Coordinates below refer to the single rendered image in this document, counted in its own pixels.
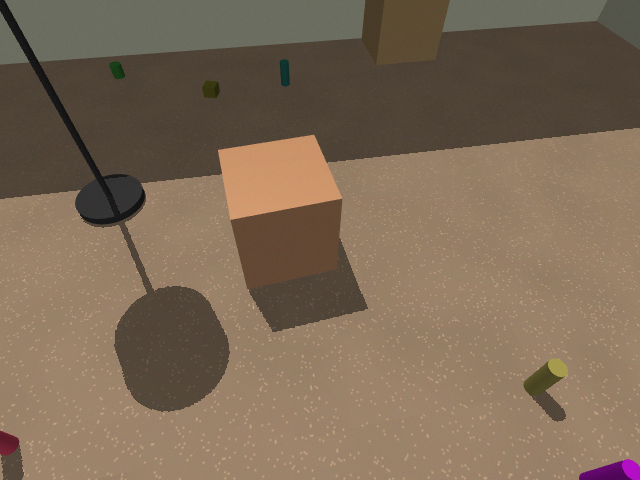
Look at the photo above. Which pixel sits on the floor lamp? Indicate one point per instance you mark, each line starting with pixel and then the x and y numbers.
pixel 107 199

